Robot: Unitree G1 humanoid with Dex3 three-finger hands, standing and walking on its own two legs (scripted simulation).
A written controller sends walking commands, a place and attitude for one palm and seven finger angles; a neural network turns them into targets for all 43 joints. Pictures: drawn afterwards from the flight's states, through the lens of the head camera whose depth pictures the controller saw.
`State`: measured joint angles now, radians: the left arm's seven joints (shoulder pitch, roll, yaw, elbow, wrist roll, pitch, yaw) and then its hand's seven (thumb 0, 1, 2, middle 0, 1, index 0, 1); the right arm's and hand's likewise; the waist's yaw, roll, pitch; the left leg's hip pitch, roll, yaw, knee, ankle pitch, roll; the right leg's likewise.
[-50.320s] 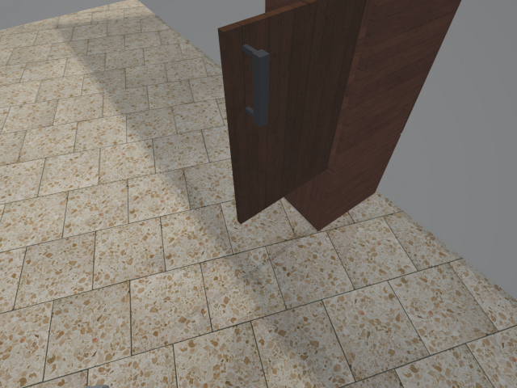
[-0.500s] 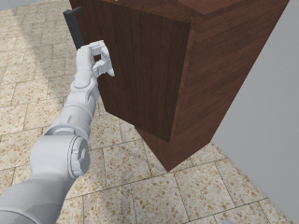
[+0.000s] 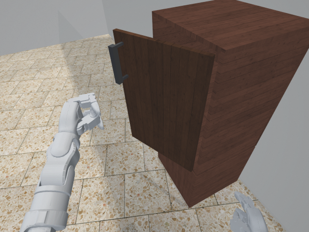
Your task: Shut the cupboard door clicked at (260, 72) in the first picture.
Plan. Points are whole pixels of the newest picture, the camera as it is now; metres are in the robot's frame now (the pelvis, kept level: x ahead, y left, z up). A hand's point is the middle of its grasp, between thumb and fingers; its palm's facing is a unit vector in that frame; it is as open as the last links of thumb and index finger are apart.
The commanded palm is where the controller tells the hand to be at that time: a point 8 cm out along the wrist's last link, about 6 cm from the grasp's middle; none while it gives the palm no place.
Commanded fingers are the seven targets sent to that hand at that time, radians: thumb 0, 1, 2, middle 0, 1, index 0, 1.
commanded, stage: draw the hand back to the body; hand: left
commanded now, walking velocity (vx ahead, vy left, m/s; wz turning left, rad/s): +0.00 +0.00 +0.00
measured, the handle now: (120, 63) +0.67 +0.18 +0.14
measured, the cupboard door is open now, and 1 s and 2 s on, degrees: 26 26 26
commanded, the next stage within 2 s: step back with the hand held close in 1.00 s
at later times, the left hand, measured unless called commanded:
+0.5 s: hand (47, 156) +0.24 +0.25 +0.15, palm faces +0.38 -0.85 -0.36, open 5.2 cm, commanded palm +0.18 +0.29 +0.18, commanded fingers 0.00 0.90 0.90 -0.34 -0.45 -0.34 -0.45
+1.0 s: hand (26, 169) +0.20 +0.26 +0.16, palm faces +0.47 -0.79 -0.40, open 7.4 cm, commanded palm +0.15 +0.30 +0.18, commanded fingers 0.00 0.90 0.90 -0.20 -0.30 -0.20 -0.30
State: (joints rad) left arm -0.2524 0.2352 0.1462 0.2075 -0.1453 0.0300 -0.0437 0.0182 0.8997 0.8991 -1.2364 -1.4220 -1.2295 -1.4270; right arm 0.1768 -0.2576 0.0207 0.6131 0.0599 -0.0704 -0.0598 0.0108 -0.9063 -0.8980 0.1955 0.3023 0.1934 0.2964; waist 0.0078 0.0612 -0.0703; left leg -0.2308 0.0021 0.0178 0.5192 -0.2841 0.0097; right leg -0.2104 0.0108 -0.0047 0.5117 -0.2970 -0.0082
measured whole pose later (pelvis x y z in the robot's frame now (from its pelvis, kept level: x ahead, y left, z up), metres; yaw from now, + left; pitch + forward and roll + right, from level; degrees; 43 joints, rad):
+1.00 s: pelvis +0.01 +0.00 +0.01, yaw +1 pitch -3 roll +0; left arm 0.47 0.33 0.33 -0.38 -0.06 -0.08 0.10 0.02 0.89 0.90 -0.22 -0.30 -0.21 -0.31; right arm 0.18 -0.21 0.03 0.62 0.01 -0.08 -0.08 0.01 -0.90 -0.90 0.20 0.30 0.20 0.30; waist 0.07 0.07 -0.02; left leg -0.11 0.00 0.00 0.42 -0.26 0.01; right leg -0.07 0.01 -0.02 0.39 -0.27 -0.01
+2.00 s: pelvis -0.12 +0.02 -0.02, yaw +3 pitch +0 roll -2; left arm 0.51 0.41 0.45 -0.51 -0.02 -0.26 0.18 0.02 0.89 0.90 -0.21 -0.30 -0.21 -0.30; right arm 0.26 -0.23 0.01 0.61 0.01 -0.05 -0.08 0.01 -0.90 -0.90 0.20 0.30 0.20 0.30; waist 0.00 -0.01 -0.01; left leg -0.50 -0.01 0.02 0.69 -0.33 0.03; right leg -0.42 0.00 -0.02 0.59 -0.17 0.01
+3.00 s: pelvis -0.22 +0.03 +0.00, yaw +4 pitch +1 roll -1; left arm 0.59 0.42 0.44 -0.47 -0.04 -0.20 0.18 0.02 0.89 0.90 -0.22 -0.30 -0.21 -0.30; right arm 0.29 -0.21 0.01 0.67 0.01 -0.07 -0.06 0.01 -0.90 -0.90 0.20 0.30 0.20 0.30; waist -0.03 -0.01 -0.06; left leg -0.28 0.06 0.06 0.54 -0.28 0.00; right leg -0.27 0.04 0.01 0.49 -0.24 -0.01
